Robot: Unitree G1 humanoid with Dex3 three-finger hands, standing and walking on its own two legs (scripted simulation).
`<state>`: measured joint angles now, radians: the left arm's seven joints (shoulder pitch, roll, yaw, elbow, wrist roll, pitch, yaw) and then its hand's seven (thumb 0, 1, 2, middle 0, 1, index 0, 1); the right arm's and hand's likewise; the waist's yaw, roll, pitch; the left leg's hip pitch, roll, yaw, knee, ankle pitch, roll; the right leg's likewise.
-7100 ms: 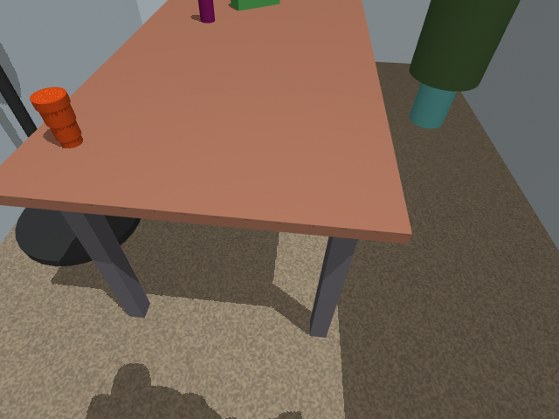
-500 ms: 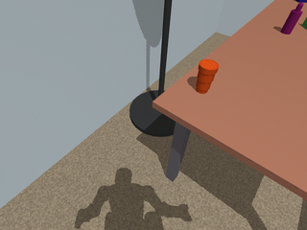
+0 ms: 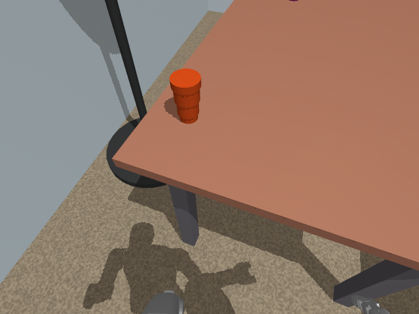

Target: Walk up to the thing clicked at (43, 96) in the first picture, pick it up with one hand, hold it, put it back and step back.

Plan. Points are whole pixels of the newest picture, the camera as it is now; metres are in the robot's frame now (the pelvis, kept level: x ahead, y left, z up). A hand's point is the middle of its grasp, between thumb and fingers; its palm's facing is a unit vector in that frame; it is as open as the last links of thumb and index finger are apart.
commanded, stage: walk up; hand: left
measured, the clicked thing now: (187, 99) +0.59 +0.07 +0.05
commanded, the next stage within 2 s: none
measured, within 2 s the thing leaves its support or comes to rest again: neither
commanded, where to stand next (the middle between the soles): +0.05 +0.03 m, yaw -19 degrees
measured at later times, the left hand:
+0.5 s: hand (67, 287) +0.20 +0.31 -0.14, palm faces -0.29 -0.86 -0.42, open 7.4 cm
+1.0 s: hand out of the picture +0.11 +0.26 -0.14, palm faces -0.30 -0.86 -0.41, open 7.4 cm
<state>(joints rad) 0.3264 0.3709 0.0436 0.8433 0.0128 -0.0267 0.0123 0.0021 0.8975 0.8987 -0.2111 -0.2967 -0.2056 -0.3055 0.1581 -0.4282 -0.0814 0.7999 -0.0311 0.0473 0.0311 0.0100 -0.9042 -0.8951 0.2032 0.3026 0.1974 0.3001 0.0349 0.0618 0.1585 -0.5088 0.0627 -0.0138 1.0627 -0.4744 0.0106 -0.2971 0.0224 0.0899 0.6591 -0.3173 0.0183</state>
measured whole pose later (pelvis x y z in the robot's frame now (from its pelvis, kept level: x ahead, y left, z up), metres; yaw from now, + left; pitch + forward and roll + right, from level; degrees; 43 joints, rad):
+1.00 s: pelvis -0.05 +0.03 -0.01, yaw -20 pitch -3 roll +1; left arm 0.25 0.38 0.05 0.87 0.02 -0.02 0.00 0.00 0.90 0.90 -0.21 -0.30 -0.21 -0.31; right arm 0.23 -0.40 -0.02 0.93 -0.02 -0.01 0.00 0.01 -0.90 -0.89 0.21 0.30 0.20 0.30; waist 0.02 0.02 0.10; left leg -0.31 0.03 -0.02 0.72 -0.38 0.00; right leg -0.33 0.04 0.02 0.75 -0.37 -0.04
